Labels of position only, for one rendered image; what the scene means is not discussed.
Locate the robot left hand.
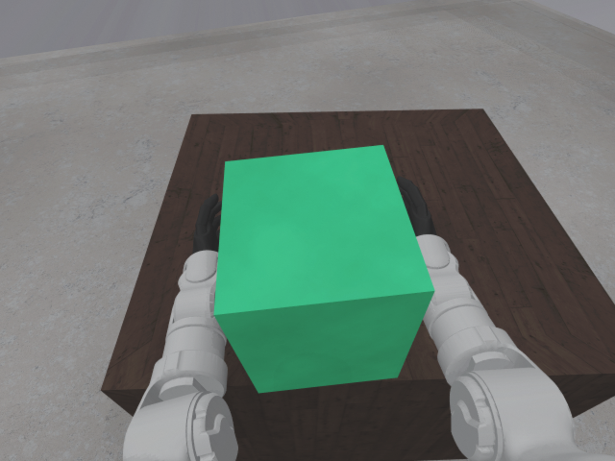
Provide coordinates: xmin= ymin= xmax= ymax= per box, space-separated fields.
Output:
xmin=192 ymin=194 xmax=222 ymax=254

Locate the robot left upper arm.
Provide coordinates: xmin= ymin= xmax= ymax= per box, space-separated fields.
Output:
xmin=124 ymin=391 xmax=238 ymax=461

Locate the right robot forearm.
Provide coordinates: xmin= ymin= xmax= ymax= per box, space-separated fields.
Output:
xmin=416 ymin=234 xmax=575 ymax=439

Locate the carton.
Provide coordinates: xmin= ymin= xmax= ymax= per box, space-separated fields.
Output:
xmin=214 ymin=145 xmax=435 ymax=393

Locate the robot right hand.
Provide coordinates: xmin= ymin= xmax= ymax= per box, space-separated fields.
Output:
xmin=397 ymin=176 xmax=436 ymax=236

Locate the left robot forearm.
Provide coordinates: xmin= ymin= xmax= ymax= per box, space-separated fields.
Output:
xmin=123 ymin=251 xmax=228 ymax=461

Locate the pedestal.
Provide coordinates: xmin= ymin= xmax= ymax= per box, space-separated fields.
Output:
xmin=101 ymin=109 xmax=615 ymax=461

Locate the robot right upper arm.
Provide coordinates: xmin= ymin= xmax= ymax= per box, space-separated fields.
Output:
xmin=450 ymin=368 xmax=615 ymax=461

